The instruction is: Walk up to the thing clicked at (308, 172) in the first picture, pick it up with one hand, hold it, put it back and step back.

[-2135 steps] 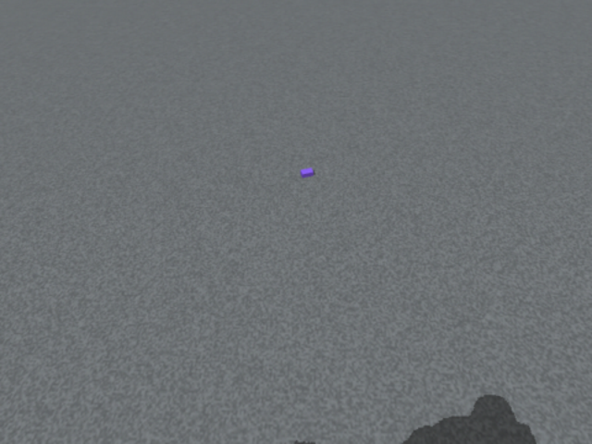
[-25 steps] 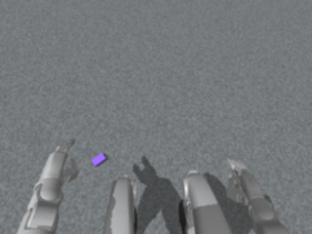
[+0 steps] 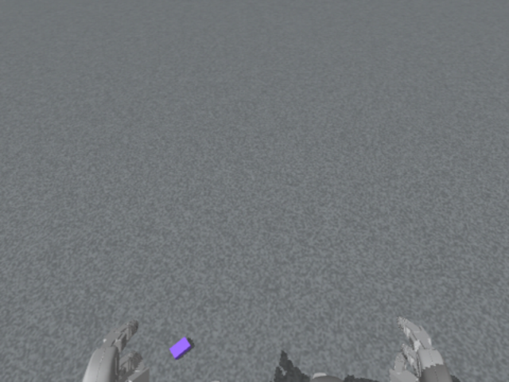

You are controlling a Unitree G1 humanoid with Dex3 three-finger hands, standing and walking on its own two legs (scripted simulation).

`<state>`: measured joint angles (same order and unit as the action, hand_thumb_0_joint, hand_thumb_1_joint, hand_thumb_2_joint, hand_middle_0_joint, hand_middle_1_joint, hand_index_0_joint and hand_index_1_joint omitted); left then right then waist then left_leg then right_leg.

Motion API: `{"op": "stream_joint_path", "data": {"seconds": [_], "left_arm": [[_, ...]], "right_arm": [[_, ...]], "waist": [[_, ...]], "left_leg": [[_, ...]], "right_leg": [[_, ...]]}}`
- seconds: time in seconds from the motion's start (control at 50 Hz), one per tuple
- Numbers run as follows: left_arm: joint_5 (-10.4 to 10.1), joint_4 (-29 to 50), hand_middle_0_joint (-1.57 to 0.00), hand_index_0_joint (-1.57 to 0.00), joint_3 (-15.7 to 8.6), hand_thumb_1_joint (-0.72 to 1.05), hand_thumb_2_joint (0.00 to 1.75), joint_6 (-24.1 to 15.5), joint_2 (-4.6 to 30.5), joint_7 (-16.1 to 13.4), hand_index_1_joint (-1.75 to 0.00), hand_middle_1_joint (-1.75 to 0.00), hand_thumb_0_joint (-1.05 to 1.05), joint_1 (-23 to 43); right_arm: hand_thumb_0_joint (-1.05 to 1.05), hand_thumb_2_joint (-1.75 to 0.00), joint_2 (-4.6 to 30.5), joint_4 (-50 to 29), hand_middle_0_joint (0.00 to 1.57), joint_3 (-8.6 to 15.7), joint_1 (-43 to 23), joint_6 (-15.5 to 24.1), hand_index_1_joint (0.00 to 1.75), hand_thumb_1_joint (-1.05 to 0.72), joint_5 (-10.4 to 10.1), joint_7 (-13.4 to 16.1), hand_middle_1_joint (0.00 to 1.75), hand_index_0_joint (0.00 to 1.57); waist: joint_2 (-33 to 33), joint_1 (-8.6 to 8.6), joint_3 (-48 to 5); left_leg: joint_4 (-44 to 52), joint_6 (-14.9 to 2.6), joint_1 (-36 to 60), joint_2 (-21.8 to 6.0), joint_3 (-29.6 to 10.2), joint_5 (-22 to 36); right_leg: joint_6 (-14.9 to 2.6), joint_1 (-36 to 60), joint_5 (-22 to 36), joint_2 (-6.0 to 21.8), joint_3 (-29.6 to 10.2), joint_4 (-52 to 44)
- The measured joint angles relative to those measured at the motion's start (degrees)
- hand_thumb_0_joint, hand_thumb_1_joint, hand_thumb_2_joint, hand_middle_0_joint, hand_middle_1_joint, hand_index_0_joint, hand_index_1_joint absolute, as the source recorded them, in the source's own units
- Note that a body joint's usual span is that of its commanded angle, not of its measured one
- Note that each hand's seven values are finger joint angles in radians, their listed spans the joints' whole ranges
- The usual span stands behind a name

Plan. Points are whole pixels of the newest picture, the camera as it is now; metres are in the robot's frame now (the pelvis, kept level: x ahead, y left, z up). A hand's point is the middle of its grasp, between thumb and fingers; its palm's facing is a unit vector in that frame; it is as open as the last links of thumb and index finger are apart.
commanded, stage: home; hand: left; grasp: from above
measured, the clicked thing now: (180, 348) +0.38 +0.27 -0.69
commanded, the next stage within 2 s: none
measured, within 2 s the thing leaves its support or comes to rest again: neither
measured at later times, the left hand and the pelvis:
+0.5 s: hand out of the picture +0.16 +0.18 -0.03, palm faces +0.07 -0.98 -0.20, open 7.4 cm; pelvis +0.00 +0.00 +0.01, yaw +1 degrees
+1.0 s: hand out of the picture +0.16 +0.18 -0.03, palm faces +0.06 -0.98 -0.20, open 7.4 cm; pelvis +0.00 +0.00 +0.01, yaw +0 degrees
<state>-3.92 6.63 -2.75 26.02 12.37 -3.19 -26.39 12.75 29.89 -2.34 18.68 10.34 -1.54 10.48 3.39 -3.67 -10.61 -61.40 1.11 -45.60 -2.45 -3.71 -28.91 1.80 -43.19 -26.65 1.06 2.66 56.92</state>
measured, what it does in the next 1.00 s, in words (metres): stands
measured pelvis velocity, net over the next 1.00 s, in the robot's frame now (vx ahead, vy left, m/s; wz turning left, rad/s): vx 0.00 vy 0.00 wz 0.01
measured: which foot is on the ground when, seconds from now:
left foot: down 0.00-1.00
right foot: down 0.00-1.00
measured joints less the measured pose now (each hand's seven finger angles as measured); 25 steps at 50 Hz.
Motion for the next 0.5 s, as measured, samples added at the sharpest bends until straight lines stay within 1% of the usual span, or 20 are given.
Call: {"op": "stream_joint_path", "data": {"seconds": [0.12,0.26,0.38,0.5], "left_arm": [[0.42,2.29,-0.20,-0.20,0.76,0.90,0.89,0.73,-0.20,1.30,-0.30,-0.30,0.01,-3.16],[1.00,0.48,-0.20,-0.20,0.83,0.90,0.89,0.71,-0.20,2.57,-0.30,-0.30,0.01,-2.39],[1.30,0.38,-0.20,-0.20,0.89,0.90,0.89,0.32,-0.13,2.83,-0.30,-0.30,0.01,-2.09],[1.33,0.35,-0.20,-0.20,0.92,0.90,0.89,0.13,-0.11,2.67,-0.30,-0.30,0.01,-1.91]], "right_arm": [[0.01,-0.90,0.19,-0.34,0.20,0.45,-1.06,1.43,0.30,-0.90,0.58,0.20,0.30,0.20],[0.01,-0.90,0.19,-0.27,0.20,0.35,-3.50,3.19,0.30,-0.90,1.29,-0.17,0.30,0.20],[0.01,-0.90,0.06,0.30,0.20,0.18,-4.04,3.78,0.30,-0.90,1.60,-0.42,0.30,0.20],[0.01,-0.90,-0.04,1.10,0.20,0.06,-3.35,3.69,0.30,-0.90,1.68,-0.39,0.30,0.20]], "waist": [[0.23,0.97,-0.29],[-0.25,1.94,0.74],[-0.66,2.24,1.43],[-0.61,2.07,1.73]], "left_leg": [[3.10,-0.07,4.60,0.25,0.16,0.57],[3.75,0.02,6.09,0.59,-0.02,0.82],[3.70,0.17,6.29,0.62,-0.19,0.88],[3.67,0.18,6.32,0.56,-0.24,0.95]], "right_leg": [[0.08,4.56,0.39,0.27,0.01,-2.89],[0.03,6.02,0.27,0.61,0.22,-3.13],[-0.10,6.23,0.21,0.64,0.36,-2.95],[-0.11,6.28,0.31,0.56,0.40,-2.98]]}}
